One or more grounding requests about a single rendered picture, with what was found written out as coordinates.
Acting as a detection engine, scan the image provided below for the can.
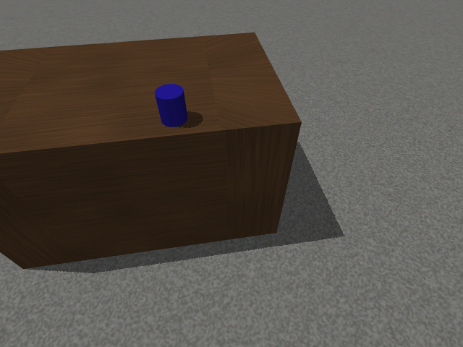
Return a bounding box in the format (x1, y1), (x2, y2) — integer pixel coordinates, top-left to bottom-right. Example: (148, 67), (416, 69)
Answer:
(155, 84), (187, 127)

